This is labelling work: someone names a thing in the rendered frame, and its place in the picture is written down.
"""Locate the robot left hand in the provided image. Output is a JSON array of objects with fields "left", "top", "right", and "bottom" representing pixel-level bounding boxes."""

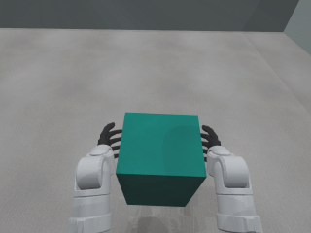
[{"left": 97, "top": 122, "right": 122, "bottom": 158}]

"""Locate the robot right forearm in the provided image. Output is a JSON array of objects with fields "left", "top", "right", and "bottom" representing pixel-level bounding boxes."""
[{"left": 206, "top": 146, "right": 263, "bottom": 233}]

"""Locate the robot right hand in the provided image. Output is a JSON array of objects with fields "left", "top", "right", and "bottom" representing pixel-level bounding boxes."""
[{"left": 200, "top": 125, "right": 221, "bottom": 162}]

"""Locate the robot left forearm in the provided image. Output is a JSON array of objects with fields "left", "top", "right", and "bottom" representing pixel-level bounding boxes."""
[{"left": 67, "top": 144, "right": 116, "bottom": 233}]

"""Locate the carton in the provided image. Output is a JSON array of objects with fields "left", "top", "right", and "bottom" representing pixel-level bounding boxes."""
[{"left": 116, "top": 112, "right": 207, "bottom": 207}]

